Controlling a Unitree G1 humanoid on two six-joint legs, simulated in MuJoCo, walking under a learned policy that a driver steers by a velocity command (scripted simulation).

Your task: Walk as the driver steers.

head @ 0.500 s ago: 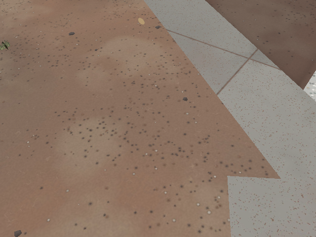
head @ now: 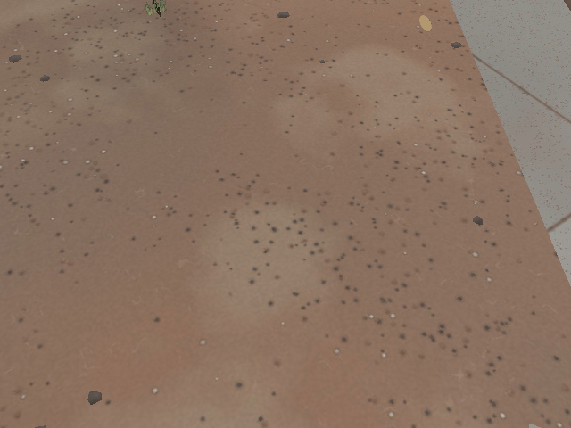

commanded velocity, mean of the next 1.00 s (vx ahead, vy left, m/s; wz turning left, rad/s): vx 0.48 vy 0.00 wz -0.19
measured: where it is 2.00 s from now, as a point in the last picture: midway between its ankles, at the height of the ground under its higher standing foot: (320, 328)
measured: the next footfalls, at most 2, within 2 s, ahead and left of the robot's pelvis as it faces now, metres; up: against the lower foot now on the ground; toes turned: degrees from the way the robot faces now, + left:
right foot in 0.42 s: +0.44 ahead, -0.07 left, +0.00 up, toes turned +2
left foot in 0.92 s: +0.74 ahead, +0.08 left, +0.00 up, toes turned -15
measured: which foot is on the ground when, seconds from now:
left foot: down 0.00-0.44, up 0.46-0.90, down 0.92-1.00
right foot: up 0.00-0.40, down 0.42-0.94, up 0.96-1.00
